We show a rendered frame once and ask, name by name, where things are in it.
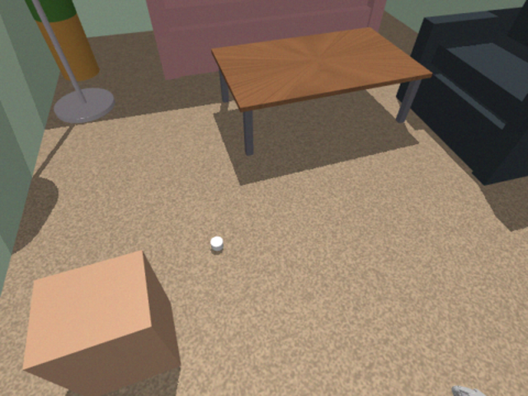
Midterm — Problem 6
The floor lamp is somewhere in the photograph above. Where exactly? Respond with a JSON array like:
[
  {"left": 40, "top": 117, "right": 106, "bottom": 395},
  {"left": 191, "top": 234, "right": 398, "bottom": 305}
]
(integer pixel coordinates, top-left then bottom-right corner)
[{"left": 31, "top": 0, "right": 116, "bottom": 123}]

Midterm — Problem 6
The potted plant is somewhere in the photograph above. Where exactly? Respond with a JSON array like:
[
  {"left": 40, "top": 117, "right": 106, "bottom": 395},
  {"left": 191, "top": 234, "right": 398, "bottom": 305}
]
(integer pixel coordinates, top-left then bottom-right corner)
[{"left": 25, "top": 0, "right": 100, "bottom": 82}]

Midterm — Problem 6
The sofa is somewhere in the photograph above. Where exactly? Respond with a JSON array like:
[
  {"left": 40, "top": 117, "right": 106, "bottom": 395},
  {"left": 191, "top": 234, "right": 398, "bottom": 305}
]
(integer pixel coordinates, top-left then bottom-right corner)
[{"left": 146, "top": 0, "right": 387, "bottom": 80}]

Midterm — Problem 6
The coffee table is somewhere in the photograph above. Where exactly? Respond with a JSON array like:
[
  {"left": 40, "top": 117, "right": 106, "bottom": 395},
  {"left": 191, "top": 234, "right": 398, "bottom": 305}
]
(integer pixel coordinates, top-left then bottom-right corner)
[{"left": 211, "top": 27, "right": 432, "bottom": 156}]

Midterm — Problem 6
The armchair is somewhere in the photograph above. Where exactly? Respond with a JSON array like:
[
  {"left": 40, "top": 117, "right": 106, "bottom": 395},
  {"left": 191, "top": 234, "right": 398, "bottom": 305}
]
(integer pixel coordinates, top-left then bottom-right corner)
[{"left": 396, "top": 0, "right": 528, "bottom": 186}]

